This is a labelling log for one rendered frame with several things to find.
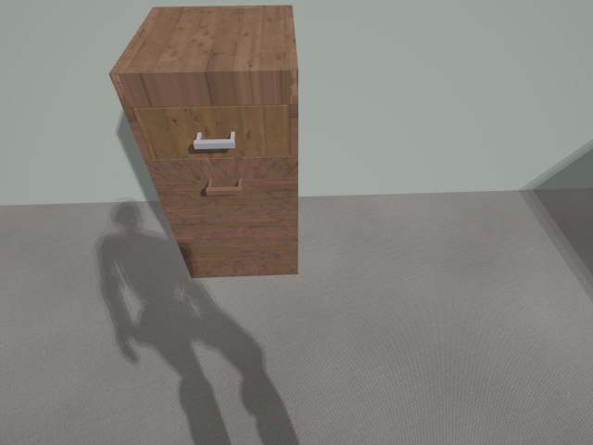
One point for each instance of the handle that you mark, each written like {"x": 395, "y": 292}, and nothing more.
{"x": 228, "y": 190}
{"x": 214, "y": 143}

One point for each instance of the cabinet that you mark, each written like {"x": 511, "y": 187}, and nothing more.
{"x": 217, "y": 56}

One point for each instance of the drawer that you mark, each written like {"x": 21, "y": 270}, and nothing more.
{"x": 260, "y": 130}

